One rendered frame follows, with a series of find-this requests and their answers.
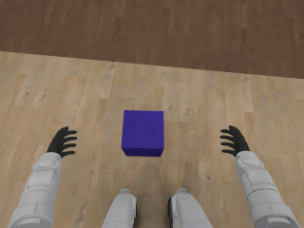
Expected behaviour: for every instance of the robot left hand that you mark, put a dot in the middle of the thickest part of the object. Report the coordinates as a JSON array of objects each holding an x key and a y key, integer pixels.
[{"x": 57, "y": 145}]

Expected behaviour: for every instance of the robot left thigh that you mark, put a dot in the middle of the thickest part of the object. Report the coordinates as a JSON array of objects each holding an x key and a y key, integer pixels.
[{"x": 121, "y": 212}]

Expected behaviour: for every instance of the left robot forearm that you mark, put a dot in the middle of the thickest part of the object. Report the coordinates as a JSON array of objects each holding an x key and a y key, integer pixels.
[{"x": 35, "y": 209}]

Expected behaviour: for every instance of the robot right shin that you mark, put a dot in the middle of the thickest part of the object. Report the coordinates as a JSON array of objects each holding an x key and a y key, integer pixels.
[{"x": 176, "y": 221}]

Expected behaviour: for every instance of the carton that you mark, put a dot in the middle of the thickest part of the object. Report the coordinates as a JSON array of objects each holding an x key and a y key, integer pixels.
[{"x": 143, "y": 133}]

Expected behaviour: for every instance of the right robot forearm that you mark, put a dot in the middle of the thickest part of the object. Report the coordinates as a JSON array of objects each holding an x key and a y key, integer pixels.
[{"x": 268, "y": 209}]

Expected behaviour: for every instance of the robot right hand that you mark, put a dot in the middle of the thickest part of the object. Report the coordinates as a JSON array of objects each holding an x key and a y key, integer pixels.
[{"x": 239, "y": 144}]

